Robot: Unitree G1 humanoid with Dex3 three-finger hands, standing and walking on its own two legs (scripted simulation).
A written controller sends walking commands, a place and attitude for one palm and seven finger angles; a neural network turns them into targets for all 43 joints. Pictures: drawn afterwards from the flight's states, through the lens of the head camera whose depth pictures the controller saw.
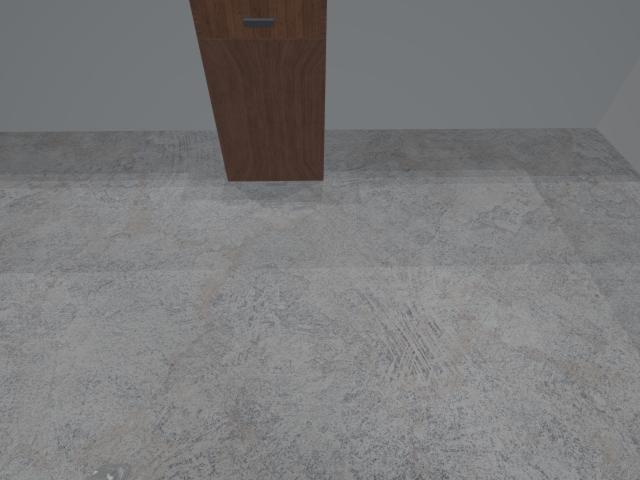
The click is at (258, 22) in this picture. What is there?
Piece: drawer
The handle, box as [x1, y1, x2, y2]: [243, 16, 273, 26]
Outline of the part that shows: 243,20 244,26 273,26 273,16 271,16 270,18 249,18 248,16 246,16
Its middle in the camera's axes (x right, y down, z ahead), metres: -0.22 -0.77 +1.37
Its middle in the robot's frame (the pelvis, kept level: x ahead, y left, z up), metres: +1.53 +0.29 -0.02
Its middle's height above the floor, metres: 0.75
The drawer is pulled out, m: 0.00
